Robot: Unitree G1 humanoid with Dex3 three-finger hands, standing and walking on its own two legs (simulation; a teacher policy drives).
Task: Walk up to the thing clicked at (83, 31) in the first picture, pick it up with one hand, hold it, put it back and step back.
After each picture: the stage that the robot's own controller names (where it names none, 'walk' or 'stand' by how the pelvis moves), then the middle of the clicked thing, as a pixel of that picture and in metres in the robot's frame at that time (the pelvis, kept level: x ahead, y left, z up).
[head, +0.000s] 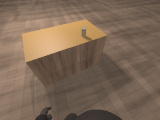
stand; (83, 32) +1.06 +0.15 -0.09
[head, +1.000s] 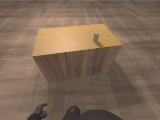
walk; (96, 37) +0.97 +0.03 -0.07
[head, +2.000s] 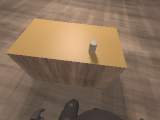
walk; (92, 47) +0.63 +0.05 -0.04
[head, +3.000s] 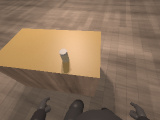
walk; (64, 55) +0.51 +0.28 -0.04
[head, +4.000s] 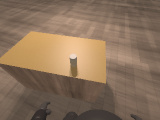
walk; (73, 60) +0.53 +0.19 -0.08
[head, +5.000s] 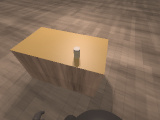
stand; (76, 52) +0.66 +0.17 -0.08
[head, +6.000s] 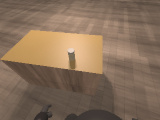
stand; (71, 54) +0.61 +0.21 -0.09
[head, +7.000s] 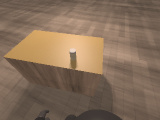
stand; (73, 54) +0.63 +0.21 -0.09
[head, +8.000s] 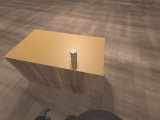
stand; (73, 55) +0.62 +0.20 -0.09
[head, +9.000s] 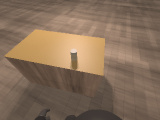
stand; (74, 55) +0.62 +0.19 -0.09
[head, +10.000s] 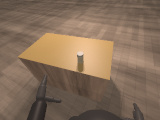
rise first; (80, 57) +0.61 +0.17 -0.09
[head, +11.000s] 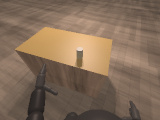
go down; (79, 53) +0.65 +0.15 -0.08
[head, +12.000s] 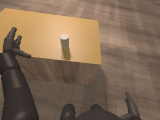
go down; (64, 42) +0.62 +0.17 -0.01
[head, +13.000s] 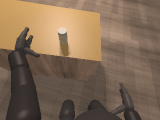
close in; (62, 36) +0.63 +0.17 -0.01
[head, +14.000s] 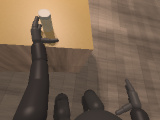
close; (46, 21) +0.66 +0.19 +0.04
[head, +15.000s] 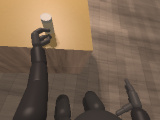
close; (47, 24) +0.67 +0.19 +0.04
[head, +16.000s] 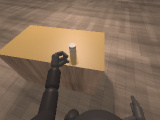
lift; (72, 49) +0.63 +0.17 -0.02
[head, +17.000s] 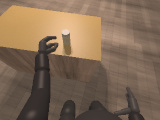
lift; (66, 37) +0.66 +0.17 -0.02
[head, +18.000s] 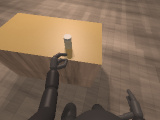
lift; (67, 41) +0.65 +0.17 +0.00
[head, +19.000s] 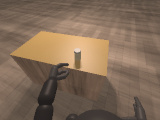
stand; (77, 54) +0.64 +0.15 -0.05
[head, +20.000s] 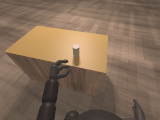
stand; (76, 50) +0.64 +0.16 -0.05
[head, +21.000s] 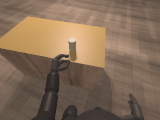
stand; (72, 44) +0.65 +0.17 -0.02
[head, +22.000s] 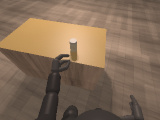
stand; (73, 45) +0.65 +0.17 -0.03
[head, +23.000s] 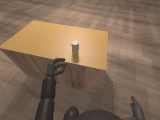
hold; (75, 47) +0.64 +0.16 -0.02
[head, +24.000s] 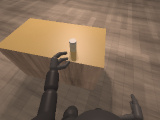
stand; (73, 45) +0.65 +0.17 -0.04
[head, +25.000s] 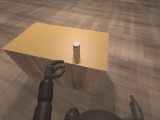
hold; (76, 48) +0.65 +0.16 -0.03
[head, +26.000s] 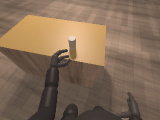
stand; (72, 43) +0.66 +0.17 -0.03
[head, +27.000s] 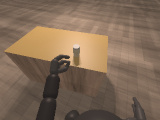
hold; (76, 50) +0.64 +0.16 -0.03
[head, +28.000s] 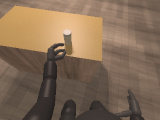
stand; (67, 37) +0.66 +0.17 -0.02
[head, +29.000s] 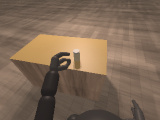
stand; (76, 55) +0.65 +0.17 -0.04
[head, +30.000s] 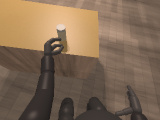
hold; (61, 33) +0.66 +0.17 +0.00
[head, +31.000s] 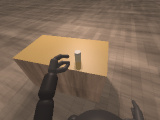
hold; (77, 56) +0.65 +0.16 -0.04
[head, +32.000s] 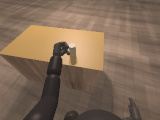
crouch; (72, 49) +0.65 +0.17 -0.05
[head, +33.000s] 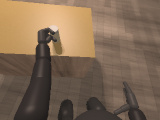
lower; (54, 34) +0.65 +0.18 -0.01
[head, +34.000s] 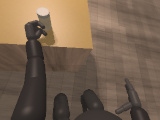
lower; (44, 20) +0.66 +0.19 +0.04
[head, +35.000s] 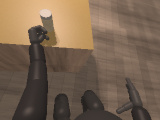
lower; (47, 21) +0.66 +0.18 +0.04
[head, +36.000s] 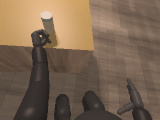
lower; (48, 23) +0.66 +0.19 +0.04
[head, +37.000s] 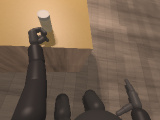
lower; (45, 21) +0.66 +0.19 +0.04
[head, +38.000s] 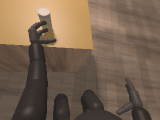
open; (45, 20) +0.67 +0.19 +0.04
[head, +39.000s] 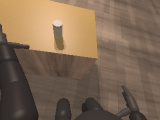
sink last; (57, 29) +0.66 +0.18 +0.01
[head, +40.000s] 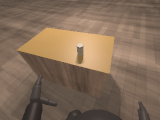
sink last; (80, 49) +0.67 +0.18 -0.03
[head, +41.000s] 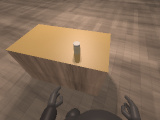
stand; (76, 48) +0.66 +0.17 -0.02
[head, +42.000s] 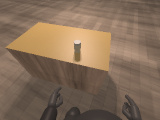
stand; (77, 46) +0.67 +0.17 -0.02
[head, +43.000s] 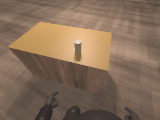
stand; (77, 46) +0.67 +0.17 -0.03
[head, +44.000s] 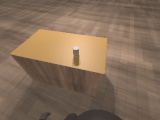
stand; (76, 52) +0.67 +0.19 -0.09
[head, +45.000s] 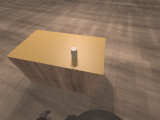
stand; (74, 52) +0.65 +0.20 -0.09
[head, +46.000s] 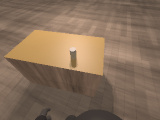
stand; (73, 53) +0.64 +0.21 -0.09
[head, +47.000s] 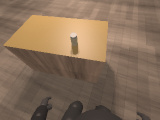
walk; (74, 39) +0.70 +0.21 -0.07
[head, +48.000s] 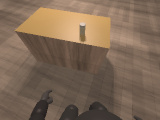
walk; (82, 28) +0.89 +0.15 -0.06
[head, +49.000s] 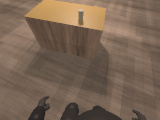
walk; (80, 15) +1.18 +0.23 -0.07
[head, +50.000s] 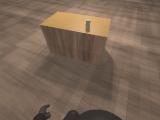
stand; (87, 23) +1.26 +0.15 -0.07
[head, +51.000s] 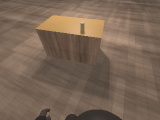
stand; (82, 26) +1.27 +0.19 -0.09
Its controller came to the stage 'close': yes
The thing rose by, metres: 0.00
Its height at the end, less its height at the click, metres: +0.00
